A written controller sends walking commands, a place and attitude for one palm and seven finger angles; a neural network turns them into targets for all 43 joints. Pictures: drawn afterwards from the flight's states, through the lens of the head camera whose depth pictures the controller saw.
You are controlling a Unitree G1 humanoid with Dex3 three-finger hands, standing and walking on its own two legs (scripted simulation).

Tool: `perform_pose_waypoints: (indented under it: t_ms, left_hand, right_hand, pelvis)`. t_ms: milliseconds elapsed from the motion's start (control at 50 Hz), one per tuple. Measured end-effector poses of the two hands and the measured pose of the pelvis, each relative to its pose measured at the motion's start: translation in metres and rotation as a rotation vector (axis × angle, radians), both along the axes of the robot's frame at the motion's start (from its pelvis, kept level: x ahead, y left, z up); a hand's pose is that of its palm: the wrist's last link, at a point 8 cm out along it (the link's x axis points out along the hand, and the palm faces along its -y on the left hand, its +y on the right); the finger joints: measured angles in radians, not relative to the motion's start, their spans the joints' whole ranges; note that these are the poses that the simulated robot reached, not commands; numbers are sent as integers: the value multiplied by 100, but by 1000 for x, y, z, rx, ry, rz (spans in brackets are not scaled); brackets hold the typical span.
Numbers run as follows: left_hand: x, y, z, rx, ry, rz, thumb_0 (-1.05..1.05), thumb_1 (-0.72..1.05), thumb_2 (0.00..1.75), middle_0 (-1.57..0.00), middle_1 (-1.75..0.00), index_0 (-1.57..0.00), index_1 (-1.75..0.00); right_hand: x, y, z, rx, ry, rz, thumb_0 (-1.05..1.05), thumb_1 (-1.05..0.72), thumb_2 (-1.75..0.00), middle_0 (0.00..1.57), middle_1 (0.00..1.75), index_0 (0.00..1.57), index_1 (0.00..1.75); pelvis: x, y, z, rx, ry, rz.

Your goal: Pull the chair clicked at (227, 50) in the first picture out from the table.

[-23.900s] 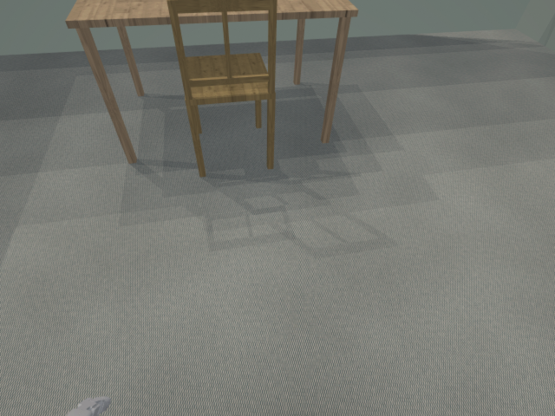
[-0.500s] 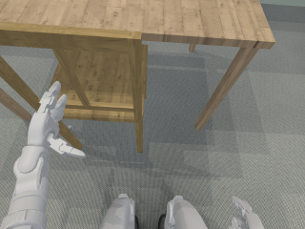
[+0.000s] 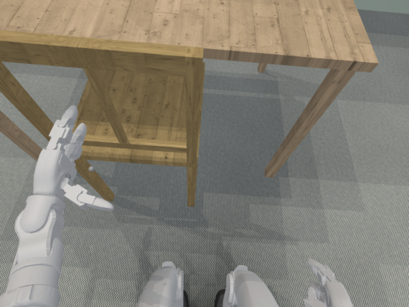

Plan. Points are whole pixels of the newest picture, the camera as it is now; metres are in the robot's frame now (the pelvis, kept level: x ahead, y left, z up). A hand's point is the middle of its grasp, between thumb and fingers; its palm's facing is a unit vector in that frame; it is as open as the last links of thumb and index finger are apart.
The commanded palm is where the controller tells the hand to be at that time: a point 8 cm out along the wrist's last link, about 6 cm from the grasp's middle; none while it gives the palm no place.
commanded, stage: aim the fingers beside a spindle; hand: left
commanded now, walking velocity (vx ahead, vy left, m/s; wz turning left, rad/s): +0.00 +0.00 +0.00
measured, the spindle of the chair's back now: (109, 110) +0.51 +0.23 +0.00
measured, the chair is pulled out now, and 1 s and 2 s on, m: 0.00 0.00 0.00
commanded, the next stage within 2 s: push the fingers through the gap in 1.84 s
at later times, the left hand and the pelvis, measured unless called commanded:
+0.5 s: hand (104, 178) +0.35 +0.20 +0.00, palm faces -0.07 -1.00 +0.00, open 16.9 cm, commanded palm +0.33 +0.26 +0.02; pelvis +0.00 +0.00 +0.00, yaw +0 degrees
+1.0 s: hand (100, 174) +0.34 +0.20 +0.03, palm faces -0.02 -1.00 -0.06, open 16.9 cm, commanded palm +0.33 +0.26 +0.02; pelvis +0.00 +0.00 +0.00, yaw +0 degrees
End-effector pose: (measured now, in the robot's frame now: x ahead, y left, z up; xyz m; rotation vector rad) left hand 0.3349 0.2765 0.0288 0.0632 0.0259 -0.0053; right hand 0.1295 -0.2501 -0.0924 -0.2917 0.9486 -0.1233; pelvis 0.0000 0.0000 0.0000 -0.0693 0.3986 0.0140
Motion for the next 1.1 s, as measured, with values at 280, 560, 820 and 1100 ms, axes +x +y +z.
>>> perform_pose_waypoints:
  t_ms: [280, 560, 820, 1100]
  left_hand:
    - [-6, -6, -7, 0, -3, 10, -1, -50, 30, -7, -8, -7, -8]
    - [-5, -20, -26, -47, 78, -53, -1, -50, 30, -6, -8, -6, -8]
    - [-7, 0, -18, -42, 94, -26, -1, -50, 30, -6, -8, -6, -8]
    - [-3, 6, 1, 4, -1, 43, -1, -50, 30, -7, -8, -7, -8]
  right_hand:
    - [-2, 1, 2, -12, -4, -6, 1, -90, -90, 20, 30, 21, 30]
    - [-8, -4, 0, -20, 6, -12, 1, -90, -90, 20, 30, 21, 30]
    - [-8, -4, -2, 4, 11, -7, 1, -90, -90, 20, 30, 21, 30]
    - [-4, -5, 0, 6, -7, 1, 1, -90, -90, 20, 30, 21, 30]
  pelvis:
    - [-2, 2, -1, 1, -8, -5]
    - [-4, 0, -3, 1, 0, -4]
    - [-3, -3, -1, 1, 1, 4]
    - [-5, -7, -1, 8, -11, -1]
